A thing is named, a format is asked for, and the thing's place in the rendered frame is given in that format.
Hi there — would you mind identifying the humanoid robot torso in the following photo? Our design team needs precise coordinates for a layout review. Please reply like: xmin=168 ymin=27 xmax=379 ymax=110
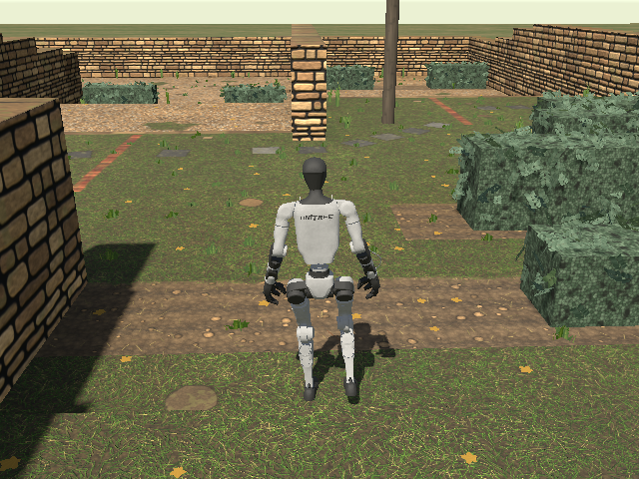
xmin=294 ymin=195 xmax=340 ymax=299

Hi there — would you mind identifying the left robot upper arm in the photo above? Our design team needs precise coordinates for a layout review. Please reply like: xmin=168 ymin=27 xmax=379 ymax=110
xmin=272 ymin=202 xmax=296 ymax=257

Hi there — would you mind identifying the robot left forearm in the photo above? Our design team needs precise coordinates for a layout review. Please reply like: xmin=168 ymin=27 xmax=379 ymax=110
xmin=265 ymin=243 xmax=283 ymax=284

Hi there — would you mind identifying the robot right forearm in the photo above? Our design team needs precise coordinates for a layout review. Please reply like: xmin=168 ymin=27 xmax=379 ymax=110
xmin=356 ymin=239 xmax=377 ymax=279

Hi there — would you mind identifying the robot left thigh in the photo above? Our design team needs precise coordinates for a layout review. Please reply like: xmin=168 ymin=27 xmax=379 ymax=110
xmin=287 ymin=278 xmax=315 ymax=343

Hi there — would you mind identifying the right robot upper arm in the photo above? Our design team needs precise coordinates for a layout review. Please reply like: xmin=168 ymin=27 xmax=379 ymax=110
xmin=336 ymin=200 xmax=365 ymax=254

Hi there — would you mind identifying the left robot hand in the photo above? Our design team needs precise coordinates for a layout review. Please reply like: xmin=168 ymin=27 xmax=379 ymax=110
xmin=263 ymin=282 xmax=287 ymax=305

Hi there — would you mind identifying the right robot hand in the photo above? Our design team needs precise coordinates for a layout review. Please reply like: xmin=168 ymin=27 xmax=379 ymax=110
xmin=357 ymin=275 xmax=380 ymax=299

